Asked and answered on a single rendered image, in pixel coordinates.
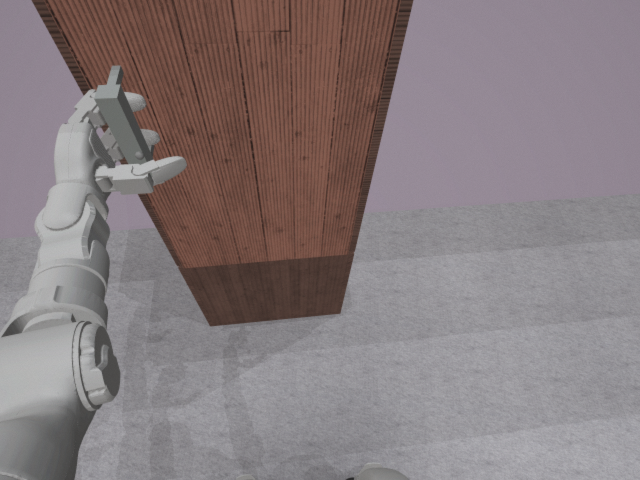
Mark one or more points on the right robot shin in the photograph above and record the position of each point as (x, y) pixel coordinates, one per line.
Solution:
(370, 465)

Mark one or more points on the handle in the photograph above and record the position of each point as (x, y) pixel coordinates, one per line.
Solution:
(118, 114)

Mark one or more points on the robot left forearm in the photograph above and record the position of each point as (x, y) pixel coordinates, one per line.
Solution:
(70, 278)

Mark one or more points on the robot left hand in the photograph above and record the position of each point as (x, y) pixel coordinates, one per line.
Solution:
(79, 153)

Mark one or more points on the left robot upper arm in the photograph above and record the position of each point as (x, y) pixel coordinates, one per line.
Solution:
(52, 381)

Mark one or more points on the cupboard door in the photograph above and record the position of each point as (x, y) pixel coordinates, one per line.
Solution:
(272, 103)

